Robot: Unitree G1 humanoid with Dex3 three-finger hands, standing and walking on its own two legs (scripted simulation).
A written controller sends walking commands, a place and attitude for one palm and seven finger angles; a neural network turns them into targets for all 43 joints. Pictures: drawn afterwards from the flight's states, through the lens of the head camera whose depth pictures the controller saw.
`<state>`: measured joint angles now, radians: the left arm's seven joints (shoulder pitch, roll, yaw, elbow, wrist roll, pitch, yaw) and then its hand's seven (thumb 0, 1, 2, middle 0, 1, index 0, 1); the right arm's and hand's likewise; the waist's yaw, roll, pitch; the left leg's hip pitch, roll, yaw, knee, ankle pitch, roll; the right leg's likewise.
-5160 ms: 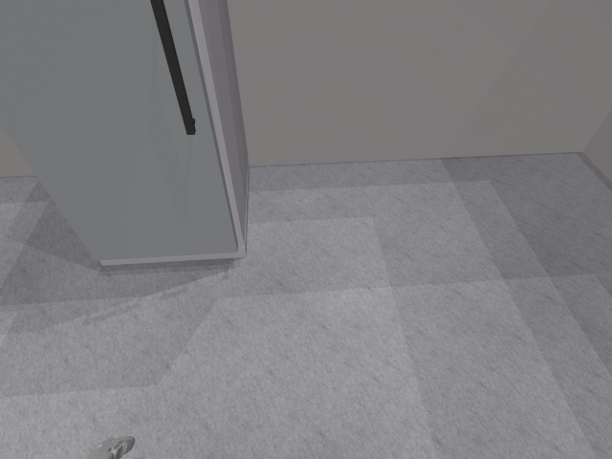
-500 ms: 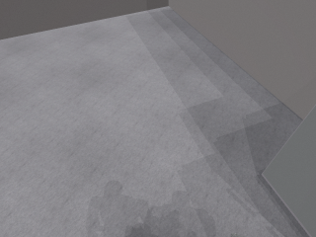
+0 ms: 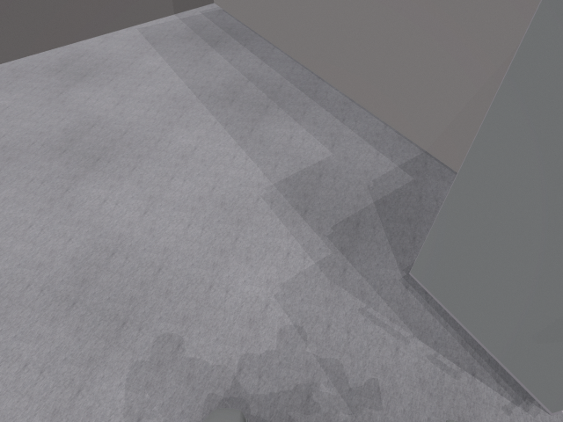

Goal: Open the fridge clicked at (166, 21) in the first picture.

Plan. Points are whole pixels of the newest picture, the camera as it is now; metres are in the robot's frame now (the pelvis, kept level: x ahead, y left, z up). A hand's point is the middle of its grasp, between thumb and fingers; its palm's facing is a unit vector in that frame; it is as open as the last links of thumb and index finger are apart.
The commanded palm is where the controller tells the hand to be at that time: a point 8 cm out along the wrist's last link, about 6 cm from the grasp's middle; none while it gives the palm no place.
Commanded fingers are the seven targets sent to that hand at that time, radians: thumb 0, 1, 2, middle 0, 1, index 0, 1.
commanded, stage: turn to face it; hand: right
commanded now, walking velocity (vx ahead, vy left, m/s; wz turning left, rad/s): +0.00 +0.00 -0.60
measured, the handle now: out of the picture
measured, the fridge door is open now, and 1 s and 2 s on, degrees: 0 0 0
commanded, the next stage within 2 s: take the last steps up to it in 1.32 s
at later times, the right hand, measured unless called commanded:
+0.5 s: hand out of the picture -0.05 -0.16 -0.16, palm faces +0.35 +0.90 -0.28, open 7.4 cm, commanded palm none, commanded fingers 0.00 -0.90 -0.90 0.20 0.30 0.20 0.30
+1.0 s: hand out of the picture -0.11 -0.24 -0.16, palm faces +0.61 +0.76 -0.25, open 7.4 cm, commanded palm none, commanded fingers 0.00 -0.90 -0.90 0.20 0.30 0.20 0.30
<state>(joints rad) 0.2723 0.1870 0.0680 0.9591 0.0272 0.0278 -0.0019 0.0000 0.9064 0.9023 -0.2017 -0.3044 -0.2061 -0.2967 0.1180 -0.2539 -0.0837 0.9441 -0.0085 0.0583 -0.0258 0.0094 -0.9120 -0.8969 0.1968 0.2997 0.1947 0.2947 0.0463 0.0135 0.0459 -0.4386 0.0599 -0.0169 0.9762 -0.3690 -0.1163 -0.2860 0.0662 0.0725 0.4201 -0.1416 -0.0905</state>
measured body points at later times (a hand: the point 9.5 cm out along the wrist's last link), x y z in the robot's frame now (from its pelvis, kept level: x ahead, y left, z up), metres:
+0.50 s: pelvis -0.05 +0.06 -0.01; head -0.02 +0.07 +0.44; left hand +0.09 +0.30 -0.16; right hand -0.06 -0.20 -0.14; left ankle -0.02 +0.17 -0.75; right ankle -0.10 -0.09 -0.67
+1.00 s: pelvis -0.08 +0.00 +0.00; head -0.07 -0.04 +0.45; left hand +0.13 +0.16 -0.13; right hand -0.15 -0.28 -0.15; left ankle +0.02 +0.15 -0.67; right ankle -0.11 -0.07 -0.75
